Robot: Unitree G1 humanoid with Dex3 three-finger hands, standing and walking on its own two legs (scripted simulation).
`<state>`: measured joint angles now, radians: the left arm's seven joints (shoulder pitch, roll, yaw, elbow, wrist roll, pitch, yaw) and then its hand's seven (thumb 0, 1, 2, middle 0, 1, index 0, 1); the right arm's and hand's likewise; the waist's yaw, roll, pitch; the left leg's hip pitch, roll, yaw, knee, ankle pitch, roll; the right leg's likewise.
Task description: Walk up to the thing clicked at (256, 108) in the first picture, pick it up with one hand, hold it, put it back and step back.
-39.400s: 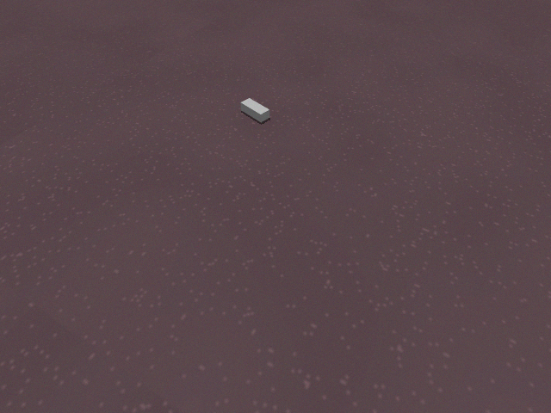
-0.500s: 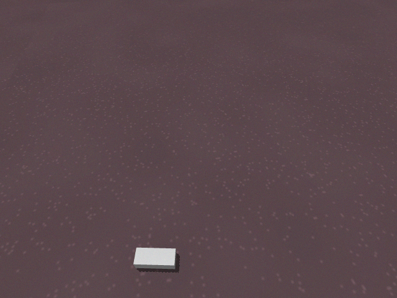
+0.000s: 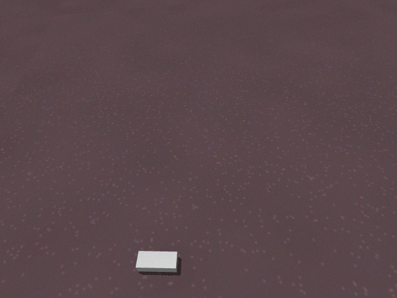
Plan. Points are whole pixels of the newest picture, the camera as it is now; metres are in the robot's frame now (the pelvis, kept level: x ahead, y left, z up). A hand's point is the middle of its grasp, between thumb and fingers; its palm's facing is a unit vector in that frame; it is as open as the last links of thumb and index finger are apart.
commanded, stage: stand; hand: left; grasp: from above
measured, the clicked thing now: (157, 261) +0.44 +0.23 -0.75
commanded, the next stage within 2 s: step back in 1.50 s
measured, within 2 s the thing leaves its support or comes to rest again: neither
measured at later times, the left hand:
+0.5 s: hand out of the picture +0.08 +0.24 -0.16, palm faces +0.02 -0.94 -0.34, open 7.4 cm
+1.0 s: hand out of the picture +0.09 +0.24 -0.15, palm faces +0.01 -0.94 -0.34, open 7.4 cm
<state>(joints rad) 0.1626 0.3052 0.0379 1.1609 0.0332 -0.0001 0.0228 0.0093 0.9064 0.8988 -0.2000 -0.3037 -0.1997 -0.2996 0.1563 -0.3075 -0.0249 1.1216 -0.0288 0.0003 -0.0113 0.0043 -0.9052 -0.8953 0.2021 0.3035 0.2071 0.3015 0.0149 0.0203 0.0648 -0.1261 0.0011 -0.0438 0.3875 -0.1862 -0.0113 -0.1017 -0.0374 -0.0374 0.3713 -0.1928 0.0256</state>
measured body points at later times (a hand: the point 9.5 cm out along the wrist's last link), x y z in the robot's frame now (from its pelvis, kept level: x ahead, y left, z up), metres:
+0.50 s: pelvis +0.01 -0.01 +0.00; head +0.02 -0.01 +0.45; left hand +0.08 +0.28 -0.13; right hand +0.08 -0.30 -0.14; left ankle +0.02 +0.13 -0.74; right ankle +0.01 -0.13 -0.74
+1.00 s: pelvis +0.02 -0.01 +0.00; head +0.03 -0.02 +0.45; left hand +0.09 +0.29 -0.13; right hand +0.09 -0.30 -0.14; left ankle +0.02 +0.13 -0.74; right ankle +0.01 -0.13 -0.74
